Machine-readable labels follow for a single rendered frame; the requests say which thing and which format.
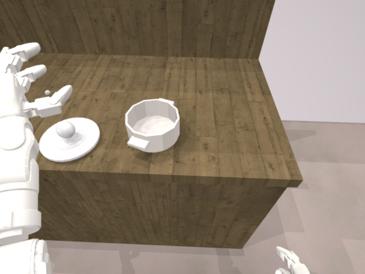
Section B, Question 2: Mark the robot left upper arm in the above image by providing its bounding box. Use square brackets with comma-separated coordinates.
[0, 239, 51, 274]

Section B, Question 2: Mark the lid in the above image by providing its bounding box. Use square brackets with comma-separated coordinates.
[39, 118, 100, 162]

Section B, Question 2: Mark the table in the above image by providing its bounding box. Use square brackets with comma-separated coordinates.
[0, 0, 303, 249]

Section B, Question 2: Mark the robot left forearm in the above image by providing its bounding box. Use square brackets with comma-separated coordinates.
[0, 116, 41, 247]

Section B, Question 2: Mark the robot left hand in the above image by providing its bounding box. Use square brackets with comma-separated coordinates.
[0, 42, 72, 119]

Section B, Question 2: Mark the robot right hand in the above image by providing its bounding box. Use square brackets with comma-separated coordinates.
[275, 247, 310, 274]

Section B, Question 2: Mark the knob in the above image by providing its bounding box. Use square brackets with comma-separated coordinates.
[56, 121, 75, 138]

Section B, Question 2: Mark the pot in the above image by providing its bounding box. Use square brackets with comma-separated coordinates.
[125, 98, 180, 152]

